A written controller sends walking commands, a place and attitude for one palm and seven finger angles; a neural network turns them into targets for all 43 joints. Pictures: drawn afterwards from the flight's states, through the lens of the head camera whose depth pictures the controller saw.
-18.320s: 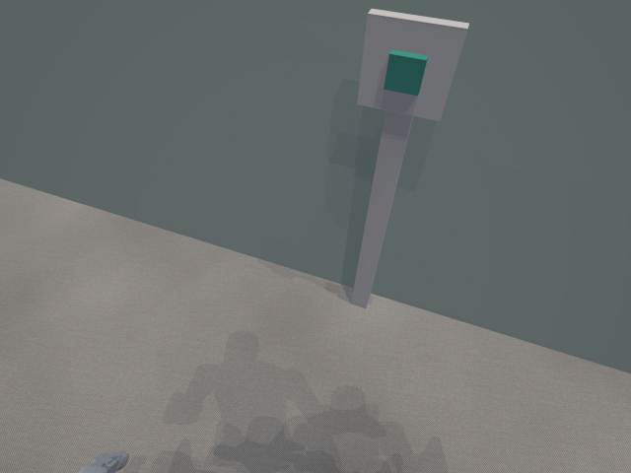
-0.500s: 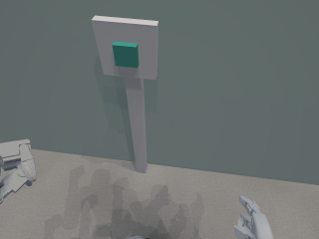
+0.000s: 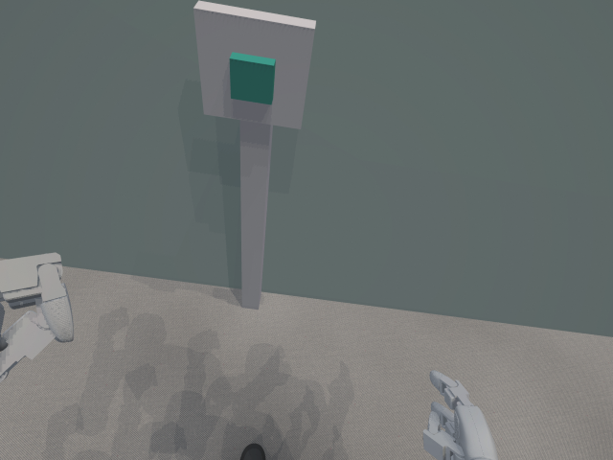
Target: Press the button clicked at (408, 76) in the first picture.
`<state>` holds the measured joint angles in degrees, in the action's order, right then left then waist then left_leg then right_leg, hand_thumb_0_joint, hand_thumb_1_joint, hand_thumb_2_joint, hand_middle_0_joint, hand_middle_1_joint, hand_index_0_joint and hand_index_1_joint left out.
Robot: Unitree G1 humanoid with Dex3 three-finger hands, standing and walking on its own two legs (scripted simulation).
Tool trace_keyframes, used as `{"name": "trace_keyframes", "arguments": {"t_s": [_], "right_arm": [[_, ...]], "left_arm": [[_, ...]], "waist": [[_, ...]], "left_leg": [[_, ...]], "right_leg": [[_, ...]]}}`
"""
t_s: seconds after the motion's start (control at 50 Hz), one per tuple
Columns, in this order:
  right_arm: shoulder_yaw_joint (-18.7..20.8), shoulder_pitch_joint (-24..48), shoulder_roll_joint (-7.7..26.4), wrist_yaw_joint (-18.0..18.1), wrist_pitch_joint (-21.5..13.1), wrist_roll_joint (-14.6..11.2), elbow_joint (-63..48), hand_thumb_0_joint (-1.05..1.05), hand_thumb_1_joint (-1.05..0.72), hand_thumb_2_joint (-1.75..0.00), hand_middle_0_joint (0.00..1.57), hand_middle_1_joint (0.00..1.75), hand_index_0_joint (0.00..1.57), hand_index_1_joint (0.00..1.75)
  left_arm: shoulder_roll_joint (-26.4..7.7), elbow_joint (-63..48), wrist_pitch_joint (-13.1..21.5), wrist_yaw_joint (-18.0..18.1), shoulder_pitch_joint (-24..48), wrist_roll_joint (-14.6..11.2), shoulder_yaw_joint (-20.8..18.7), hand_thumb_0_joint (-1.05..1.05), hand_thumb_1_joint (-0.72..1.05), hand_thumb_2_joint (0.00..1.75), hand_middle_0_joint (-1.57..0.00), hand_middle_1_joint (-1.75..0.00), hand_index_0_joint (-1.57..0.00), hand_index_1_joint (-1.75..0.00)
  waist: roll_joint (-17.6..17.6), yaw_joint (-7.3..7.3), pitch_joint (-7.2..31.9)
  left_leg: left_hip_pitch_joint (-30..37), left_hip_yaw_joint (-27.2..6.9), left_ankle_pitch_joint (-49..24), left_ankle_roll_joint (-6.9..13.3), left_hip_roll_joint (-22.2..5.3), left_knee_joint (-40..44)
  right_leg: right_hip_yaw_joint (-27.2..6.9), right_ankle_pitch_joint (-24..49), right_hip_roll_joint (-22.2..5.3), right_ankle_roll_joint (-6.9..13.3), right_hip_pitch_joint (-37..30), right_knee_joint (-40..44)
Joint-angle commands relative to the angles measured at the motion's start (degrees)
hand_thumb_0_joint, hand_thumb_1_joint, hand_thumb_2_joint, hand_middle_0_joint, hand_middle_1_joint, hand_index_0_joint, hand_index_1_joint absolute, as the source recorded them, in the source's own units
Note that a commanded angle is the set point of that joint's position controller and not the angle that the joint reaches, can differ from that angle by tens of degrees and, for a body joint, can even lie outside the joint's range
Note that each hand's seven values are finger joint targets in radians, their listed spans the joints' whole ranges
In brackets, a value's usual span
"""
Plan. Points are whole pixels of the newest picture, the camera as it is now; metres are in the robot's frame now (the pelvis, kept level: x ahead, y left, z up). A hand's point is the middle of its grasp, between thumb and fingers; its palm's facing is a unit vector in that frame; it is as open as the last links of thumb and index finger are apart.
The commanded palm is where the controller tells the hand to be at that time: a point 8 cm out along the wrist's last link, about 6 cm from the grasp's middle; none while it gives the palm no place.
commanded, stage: step back with the hand held close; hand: left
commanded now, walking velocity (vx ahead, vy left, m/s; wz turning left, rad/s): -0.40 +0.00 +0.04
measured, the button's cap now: (252, 78) +0.65 +0.16 +0.14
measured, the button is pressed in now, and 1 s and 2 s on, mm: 0 0 0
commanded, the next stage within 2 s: stop stepping back and stand still in 0.02 s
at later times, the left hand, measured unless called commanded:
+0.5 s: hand out of the picture +0.10 +0.21 +0.16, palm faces +0.27 -0.86 -0.44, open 3.1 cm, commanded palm +0.04 +0.27 +0.17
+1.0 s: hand out of the picture +0.09 +0.25 +0.17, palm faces +0.37 -0.80 -0.47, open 3.1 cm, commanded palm +0.03 +0.30 +0.17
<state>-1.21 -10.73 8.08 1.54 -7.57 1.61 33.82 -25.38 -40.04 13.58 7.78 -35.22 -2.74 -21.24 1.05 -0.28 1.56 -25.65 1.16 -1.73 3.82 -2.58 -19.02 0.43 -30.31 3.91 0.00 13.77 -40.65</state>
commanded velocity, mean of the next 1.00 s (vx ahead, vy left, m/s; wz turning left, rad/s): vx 0.08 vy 0.02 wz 0.00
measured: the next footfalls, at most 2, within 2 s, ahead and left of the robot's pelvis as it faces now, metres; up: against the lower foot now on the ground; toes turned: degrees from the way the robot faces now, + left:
right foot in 0.12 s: -0.05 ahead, -0.09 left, +0.00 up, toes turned -1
left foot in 0.26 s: +0.01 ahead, +0.08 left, +0.00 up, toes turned -3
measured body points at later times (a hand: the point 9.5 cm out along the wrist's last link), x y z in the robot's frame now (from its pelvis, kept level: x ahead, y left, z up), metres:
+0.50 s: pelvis -0.10 -0.01 -0.01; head -0.10 +0.01 +0.44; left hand +0.08 +0.26 +0.18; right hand +0.04 -0.25 -0.08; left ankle -0.03 +0.08 -0.74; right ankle -0.12 -0.12 -0.74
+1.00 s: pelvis -0.09 +0.02 -0.01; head -0.09 +0.02 +0.44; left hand +0.06 +0.29 +0.19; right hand +0.08 -0.19 -0.09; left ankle -0.09 +0.14 -0.74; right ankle -0.09 -0.09 -0.74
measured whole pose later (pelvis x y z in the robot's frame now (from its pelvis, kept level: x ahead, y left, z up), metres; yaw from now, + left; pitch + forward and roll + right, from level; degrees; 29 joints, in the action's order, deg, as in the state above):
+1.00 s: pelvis -0.09 +0.02 -0.01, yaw +2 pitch +0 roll -1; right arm -1.5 -12.7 9.0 1.7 -7.5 -0.1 34.8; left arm -22.9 -35.0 14.0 8.0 -36.4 -1.1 -20.3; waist -0.3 0.8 0.0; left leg -16.6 0.5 17.6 -0.3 -1.9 -34.5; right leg 3.8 -16.9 0.9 1.7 14.5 -31.6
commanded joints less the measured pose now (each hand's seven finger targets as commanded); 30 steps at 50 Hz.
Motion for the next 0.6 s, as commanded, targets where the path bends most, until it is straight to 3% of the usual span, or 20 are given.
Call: {"name": "trace_keyframes", "arguments": {"t_s": [0.0, 0.04, 0.1, 0.12, 0.14, 0.16, 0.2, 0.24, 0.26, 0.28, 0.3, 0.32, 0.36, 0.4, 0.44, 0.46, 0.48, 0.5, 0.54, 0.58], "right_arm": [[4.0, 2.2, 10.1, 1.2, -2.2, 0.5, -6.0, 0.00, -0.90, -0.90, 0.20, 0.30, 0.20, 0.30], [3.9, 2.0, 10.1, 1.3, -0.7, 0.4, -6.1, 0.00, -0.90, -0.90, 0.20, 0.30, 0.20, 0.30], [3.0, 4.5, 9.2, 1.8, 1.0, -0.5, -6.3, 0.00, -0.90, -0.90, 0.20, 0.30, 0.20, 0.30], [2.7, 5.7, 9.2, 2.1, 0.6, -0.2, -7.2, 0.00, -0.90, -0.90, 0.20, 0.30, 0.20, 0.30], [3.8, 4.9, 10.0, 2.1, 0.6, -1.5, -6.5, 0.00, -0.90, -0.90, 0.20, 0.30, 0.20, 0.30], [4.1, 5.8, 10.6, 2.2, 0.7, -1.7, -7.1, 0.00, -0.90, -0.90, 0.20, 0.30, 0.20, 0.30], [2.4, 6.5, 9.1, 3.3, 1.3, -2.1, -7.4, 0.00, -0.90, -0.90, 0.20, 0.30, 0.20, 0.30], [2.5, 4.3, 11.4, 4.0, 0.5, -2.5, -6.8, 0.00, -0.90, -0.90, 0.20, 0.30, 0.20, 0.30], [3.2, 3.9, 12.5, 4.2, -0.6, -2.7, -7.1, 0.00, -0.90, -0.90, 0.20, 0.30, 0.20, 0.30], [3.2, 1.8, 12.7, 3.8, -1.2, -2.9, -7.1, 0.00, -0.90, -0.90, 0.20, 0.30, 0.20, 0.30], [2.9, 1.0, 11.7, 3.3, -1.5, -2.5, -7.3, 0.00, -0.90, -0.90, 0.20, 0.30, 0.20, 0.30], [2.8, 1.3, 10.8, 3.0, -1.8, -1.7, -7.1, 0.00, -0.90, -0.90, 0.20, 0.30, 0.20, 0.30], [3.1, 3.0, 11.3, 2.8, -2.6, -1.4, -7.2, 0.00, -0.90, -0.90, 0.20, 0.30, 0.20, 0.30], [2.9, 3.6, 10.7, 2.3, -2.5, -1.8, -8.5, 0.00, -0.90, -0.90, 0.20, 0.30, 0.20, 0.30], [3.2, 3.8, 10.4, 2.0, -1.9, -1.7, -9.3, 0.00, -0.90, -0.90, 0.20, 0.30, 0.20, 0.30], [3.7, 3.5, 10.4, 1.8, -1.0, -1.5, -9.4, 0.00, -0.90, -0.90, 0.20, 0.30, 0.20, 0.30], [4.2, 3.6, 9.9, 1.8, 0.0, -1.1, -9.0, 0.00, -0.90, -0.90, 0.20, 0.30, 0.20, 0.30], [5.2, 3.5, 11.0, 1.8, 0.7, -1.3, -8.3, 0.00, -0.90, -0.90, 0.20, 0.30, 0.20, 0.30], [5.2, 2.1, 11.3, 2.2, 0.3, -1.0, -6.5, 0.00, -0.90, -0.90, 0.20, 0.30, 0.20, 0.30], [3.9, 2.0, 10.1, 2.8, 0.3, -0.9, -6.2, 0.00, -0.90, -0.90, 0.20, 0.30, 0.20, 0.30]], "left_arm": [[-7.7, -10.5, 3.9, 0.7, -0.8, -2.0, -6.4, 0.00, 0.90, 0.90, -1.30, -1.50, -1.30, -1.50], [-9.5, -10.1, 4.6, 0.2, -1.4, -2.8, -7.9, 0.00, 0.90, 0.90, -1.30, -1.50, -1.30, -1.50], [-12.7, -10.2, 5.5, 0.5, 0.2, -3.8, -10.1, 0.00, 0.90, 0.90, -1.30, -1.50, -1.30, -1.50], [-13.5, -8.8, 5.0, 0.9, -0.3, -3.6, -11.6, 0.00, 0.90, 0.90, -1.30, -1.50, -1.30, -1.50], [-9.8, -6.3, 3.8, 0.3, -0.2, -3.2, -7.9, 0.00, 0.90, 0.90, -1.30, -1.50, -1.30, -1.50], [-9.9, -6.3, 2.4, 0.1, 0.3, -2.7, -8.8, 0.00, 0.90, 0.90, -1.30, -1.50, -1.30, -1.50], [-6.9, -1.1, 0.0, 0.7, -0.4, -1.3, -7.0, 0.00, 0.90, 0.90, -1.30, -1.50, -1.30, -1.50], [-6.4, 0.0, -0.2, 0.9, 2.9, -0.9, -6.0, 0.00, 0.90, 0.90, -1.30, -1.50, -1.30, -1.50], [-7.5, -1.8, 0.2, 0.8, 4.8, -0.5, -5.7, 0.00, 0.90, 0.90, -1.30, -1.50, -1.30, -1.50], [-7.1, -0.5, 0.6, 1.0, 5.0, -0.5, -5.4, 0.00, 0.90, 0.90, -1.30, -1.50, -1.30, -1.50], [-7.1, -0.5, 0.6, 1.1, 5.5, -0.1, -4.7, 0.00, 0.90, 0.90, -1.30, -1.50, -1.30, -1.50], [-7.1, -4.4, 1.0, 0.7, 6.1, -0.6, -4.2, 0.00, 0.90, 0.90, -1.30, -1.50, -1.30, -1.50], [-7.3, -8.1, 1.5, 0.7, 5.7, -0.2, -4.6, 0.00, 0.90, 0.90, -1.30, -1.50, -1.30, -1.50], [-5.8, -7.7, 0.9, 1.2, -1.6, 0.2, -5.0, 0.00, 0.90, 0.90, -1.30, -1.50, -1.30, -1.50], [-7.0, -7.4, 1.2, 1.1, -6.8, 0.5, -6.6, 0.00, 0.90, 0.90, -1.30, -1.50, -1.30, -1.50], [-8.3, -7.0, 1.5, 1.1, -8.4, 0.5, -8.2, 0.00, 0.90, 0.90, -1.30, -1.50, -1.30, -1.50], [-8.4, -6.1, 1.9, 1.2, -7.7, 0.3, -8.4, 0.00, 0.90, 0.90, -1.30, -1.50, -1.30, -1.50], [-7.7, -6.8, 1.9, 1.5, -3.7, 0.4, -7.6, 0.00, 0.90, 0.90, -1.30, -1.50, -1.30, -1.50], [-6.8, -4.9, 2.5, 1.6, 0.5, 0.5, -7.7, 0.00, 0.90, 0.90, -1.30, -1.50, -1.30, -1.50], [-5.9, 0.4, 2.3, 1.7, 2.7, 0.9, -7.0, 0.00, 0.90, 0.90, -1.30, -1.50, -1.30, -1.50]], "waist": [[-17.2, -0.09, 12.7], [-12.3, -0.23, 13.3], [3.8, 0.13, 9.3], [4.0, -0.58, 6.9], [10.1, -0.42, 5.4], [11.6, -0.23, 5.3], [5.9, 1.44, -1.6], [-4.5, 1.43, -2.5], [-6.8, 0.89, -0.1], [-7.2, 0.32, 2.0], [-8.0, 0.52, 5.0], [-13.8, 0.97, 5.6], [-11.2, 0.05, 3.7], [-10.3, -0.44, 2.4], [-8.9, -0.27, 2.4], [-5.1, -0.28, 3.6], [3.6, -0.18, 2.6], [9.5, -0.31, -0.7], [5.5, 1.75, -2.5], [5.1, 2.42, -3.5]], "left_leg": [[19.4, -8.5, 11.5, -4.9, -8.1, 11.1], [21.0, -4.3, 8.5, -6.8, -5.5, 4.7], [24.2, -1.0, 16.2, -6.5, 1.1, -21.8], [19.2, -0.7, 20.5, -6.4, 2.1, -29.2], [13.0, -3.4, 23.6, -6.2, 3.7, -36.6], [8.5, -3.6, 21.9, -5.7, 3.2, -36.6], [4.0, -2.6, 17.4, -3.8, 0.6, -19.2], [11.5, -3.5, -0.9, -2.1, 0.4, -2.7], [16.6, -7.4, -11.8, -1.0, -3.4, -2.0], [20.2, -10.9, -20.1, 0.6, -6.5, -3.9], [24.3, -16.1, -26.1, 0.3, -8.2, -3.6], [23.3, -20.0, -19.3, -0.6, -9.1, 1.1], [11.8, -21.0, 11.9, 1.7, -10.0, 7.7], [3.2, -14.6, 29.9, 0.9, -6.4, 9.7], [-3.3, -8.5, 32.9, -2.1, -1.4, 4.9], [-2.9, -5.1, 31.0, -3.1, 1.5, -4.2], [-2.1, -1.6, 27.4, -4.1, 4.3, -20.7], [-5.9, -2.0, 26.7, -4.3, 4.7, -36.3], [-9.0, -4.5, 22.8, -3.9, 1.8, -44.8], [-2.6, -3.6, 21.5, -3.3, -1.2, -36.0]], "right_leg": [[4.5, 2.9, 1.9, 1.6, -1.8, 16.3], [3.1, 10.5, -0.6, 2.7, -3.5, 26.5], [-7.8, 17.8, -18.8, 7.3, 15.9, 32.5], [-8.2, 18.4, -22.0, 9.2, 17.1, 31.3], [-6.7, 13.5, -21.8, 10.7, 15.6, 28.6], [-6.5, 18.8, -20.0, 10.7, 11.1, 25.5], [-3.0, 33.2, -16.4, 6.6, 3.3, 20.3], [-0.1, 35.9, -10.2, 1.6, 2.1, 11.7], [1.7, 32.7, -7.1, -0.3, 2.5, 7.0], [0.2, 26.0, -5.2, -1.0, 4.4, 5.9], [0.6, 16.6, -3.2, -0.8, 7.4, 4.4], [-0.3, 5.9, -2.7, -0.6, 7.7, 2.0], [-2.1, 0.7, -3.4, -0.4, 0.6, 0.6], [1.4, 6.2, -3.2, 0.4, -7.5, 11.1], [1.6, 7.6, -3.9, 1.4, -13.4, 18.0], [-2.9, 2.0, -7.8, 3.4, -11.3, 21.9], [-14.7, -9.1, -16.3, 7.8, -3.6, 28.7], [-27.4, -17.8, -25.3, 12.6, 3.8, 34.1], [-23.2, -9.7, -24.3, 12.3, 6.4, 32.5], [-15.1, -8.5, -20.8, 9.4, 10.7, 31.0]]}}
